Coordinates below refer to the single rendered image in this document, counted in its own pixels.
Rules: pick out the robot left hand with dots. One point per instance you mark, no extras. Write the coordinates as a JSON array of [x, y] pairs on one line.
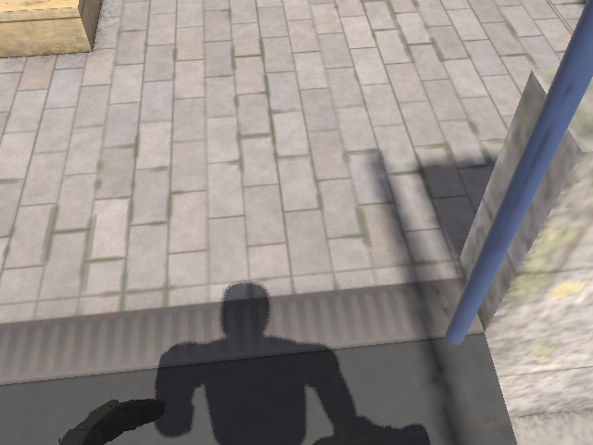
[[113, 418]]

